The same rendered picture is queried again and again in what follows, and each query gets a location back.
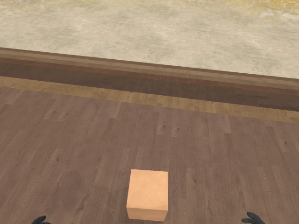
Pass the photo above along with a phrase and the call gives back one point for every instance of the robot right hand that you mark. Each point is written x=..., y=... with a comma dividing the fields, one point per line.
x=254, y=219

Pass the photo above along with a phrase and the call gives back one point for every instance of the carton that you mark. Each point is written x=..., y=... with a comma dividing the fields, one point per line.
x=148, y=195

